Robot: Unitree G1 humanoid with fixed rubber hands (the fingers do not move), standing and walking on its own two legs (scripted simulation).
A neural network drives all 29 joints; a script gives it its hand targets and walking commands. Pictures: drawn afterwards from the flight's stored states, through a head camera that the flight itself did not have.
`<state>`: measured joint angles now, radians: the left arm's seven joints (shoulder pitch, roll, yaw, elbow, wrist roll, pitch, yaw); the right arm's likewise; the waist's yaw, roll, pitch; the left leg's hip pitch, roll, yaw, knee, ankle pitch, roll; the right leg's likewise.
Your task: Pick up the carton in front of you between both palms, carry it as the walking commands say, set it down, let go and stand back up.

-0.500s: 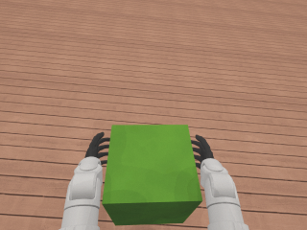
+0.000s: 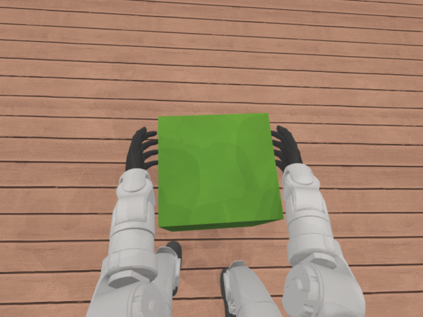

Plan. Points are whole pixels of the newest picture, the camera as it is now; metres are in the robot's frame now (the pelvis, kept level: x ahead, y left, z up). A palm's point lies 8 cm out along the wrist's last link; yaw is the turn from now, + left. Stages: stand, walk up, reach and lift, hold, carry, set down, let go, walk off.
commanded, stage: set down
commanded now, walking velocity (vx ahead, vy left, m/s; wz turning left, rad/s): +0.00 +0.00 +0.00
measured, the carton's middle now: (213, 180) +0.37 -0.02 -0.14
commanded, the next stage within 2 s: none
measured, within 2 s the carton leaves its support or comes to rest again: neither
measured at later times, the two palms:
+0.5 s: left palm (149, 175) +0.40 +0.14 -0.22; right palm (264, 161) +0.44 -0.16 -0.21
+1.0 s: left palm (152, 183) +0.42 +0.15 -0.38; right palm (244, 167) +0.48 -0.14 -0.38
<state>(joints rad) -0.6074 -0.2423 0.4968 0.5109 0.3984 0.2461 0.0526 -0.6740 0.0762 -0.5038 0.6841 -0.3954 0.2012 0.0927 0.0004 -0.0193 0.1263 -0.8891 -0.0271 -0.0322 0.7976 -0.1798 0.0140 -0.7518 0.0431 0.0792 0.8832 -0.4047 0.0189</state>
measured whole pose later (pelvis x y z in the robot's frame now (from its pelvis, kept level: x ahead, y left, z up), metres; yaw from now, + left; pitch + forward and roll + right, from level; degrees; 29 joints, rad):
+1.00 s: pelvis -0.04 -0.03 -0.26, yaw -3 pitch +48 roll -2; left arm -0.98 -0.07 0.53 0.56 0.18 0.23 0.12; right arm -1.18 -0.13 -0.28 0.88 -0.13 0.22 -0.04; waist 0.08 -0.04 -0.07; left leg -2.23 -0.02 -0.08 1.74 -0.35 -0.05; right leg -2.08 0.12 0.01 1.89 -0.66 0.01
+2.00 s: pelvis -0.05 -0.04 -0.33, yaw -1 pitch +46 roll +3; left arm -1.33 0.14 0.61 1.02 0.13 0.14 0.04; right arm -1.43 -0.24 -0.12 1.13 -0.13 0.18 -0.06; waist 0.15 0.02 0.12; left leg -2.40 -0.01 -0.06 1.96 -0.36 -0.09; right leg -2.28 0.15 0.02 2.16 -0.69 0.00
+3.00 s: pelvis -0.06 -0.02 -0.31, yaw -1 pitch +42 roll +1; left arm -1.16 0.19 0.29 0.84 -0.20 0.07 0.17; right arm -1.36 -0.44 0.02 0.96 0.11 0.15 -0.05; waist 0.13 0.01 0.18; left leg -2.29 -0.02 -0.02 1.91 -0.35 -0.04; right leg -2.15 0.08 0.03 2.11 -0.69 0.01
